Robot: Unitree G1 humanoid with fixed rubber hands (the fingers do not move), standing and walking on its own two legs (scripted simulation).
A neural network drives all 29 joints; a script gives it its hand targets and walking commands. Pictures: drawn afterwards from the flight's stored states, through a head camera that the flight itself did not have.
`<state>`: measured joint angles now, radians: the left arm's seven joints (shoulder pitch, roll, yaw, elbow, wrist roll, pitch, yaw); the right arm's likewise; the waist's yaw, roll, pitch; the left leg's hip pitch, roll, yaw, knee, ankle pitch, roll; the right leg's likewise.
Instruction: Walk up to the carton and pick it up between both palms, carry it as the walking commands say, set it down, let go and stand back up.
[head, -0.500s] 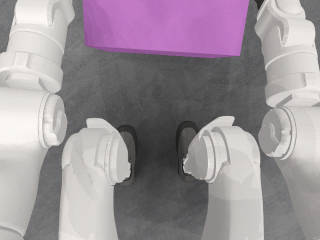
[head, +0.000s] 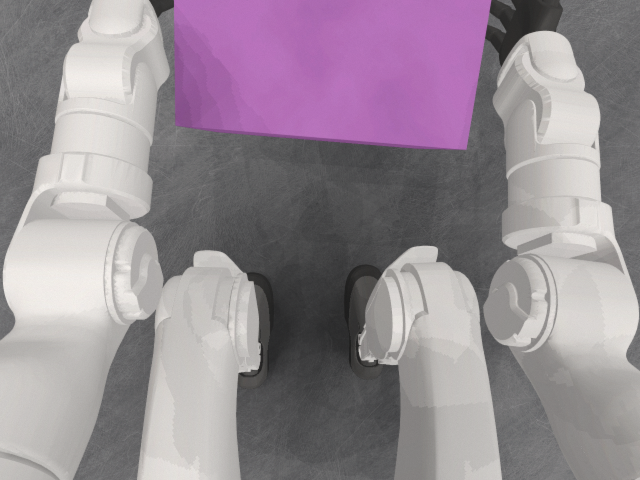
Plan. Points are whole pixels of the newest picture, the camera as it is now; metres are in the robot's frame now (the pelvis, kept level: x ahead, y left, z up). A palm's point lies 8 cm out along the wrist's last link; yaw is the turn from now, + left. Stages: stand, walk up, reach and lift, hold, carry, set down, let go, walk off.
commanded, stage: reach and lift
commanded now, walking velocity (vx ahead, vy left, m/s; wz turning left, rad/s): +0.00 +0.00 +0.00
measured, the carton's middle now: (329, 23) +0.57 -0.03 -0.18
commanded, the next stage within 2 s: none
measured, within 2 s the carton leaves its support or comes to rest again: neither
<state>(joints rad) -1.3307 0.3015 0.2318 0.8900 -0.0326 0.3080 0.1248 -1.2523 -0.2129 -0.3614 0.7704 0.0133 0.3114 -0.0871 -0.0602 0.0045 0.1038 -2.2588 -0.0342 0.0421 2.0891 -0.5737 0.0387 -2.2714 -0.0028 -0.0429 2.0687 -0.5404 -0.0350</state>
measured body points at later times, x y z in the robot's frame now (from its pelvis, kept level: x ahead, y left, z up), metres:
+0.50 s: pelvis +0.00 +0.00 +0.06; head +0.30 +0.00 +0.38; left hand +0.55 +0.16 -0.04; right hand +0.52 -0.21 -0.03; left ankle +0.10 +0.10 -0.36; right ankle +0.11 -0.11 -0.36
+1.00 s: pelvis +0.00 +0.00 +0.11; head +0.27 +0.00 +0.48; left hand +0.53 +0.16 +0.04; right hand +0.49 -0.21 +0.05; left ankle +0.10 +0.10 -0.36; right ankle +0.11 -0.11 -0.36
